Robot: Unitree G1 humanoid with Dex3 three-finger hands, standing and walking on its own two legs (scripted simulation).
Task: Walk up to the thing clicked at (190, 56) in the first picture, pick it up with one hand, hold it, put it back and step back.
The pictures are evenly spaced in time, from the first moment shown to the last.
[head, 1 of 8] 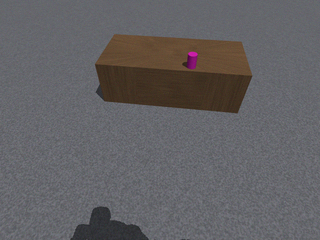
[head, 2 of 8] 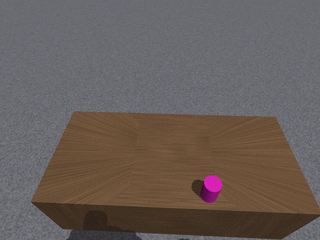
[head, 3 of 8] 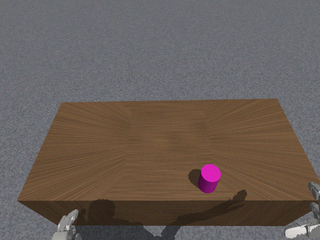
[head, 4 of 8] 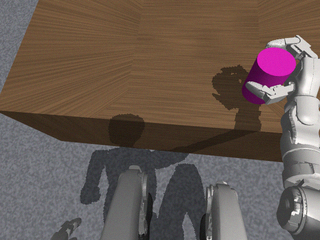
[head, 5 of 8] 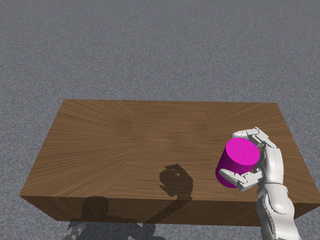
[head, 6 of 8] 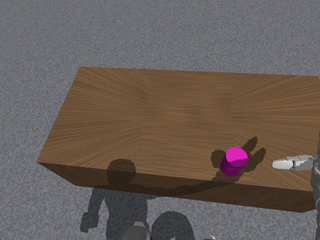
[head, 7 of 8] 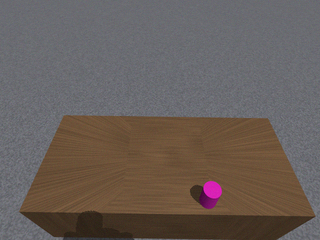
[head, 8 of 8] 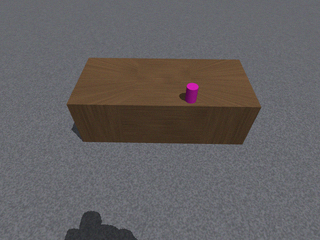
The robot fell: no
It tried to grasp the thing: yes
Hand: right
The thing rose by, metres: 0.34
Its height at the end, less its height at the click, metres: +0.00
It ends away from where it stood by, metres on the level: 0.02
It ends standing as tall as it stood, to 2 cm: yes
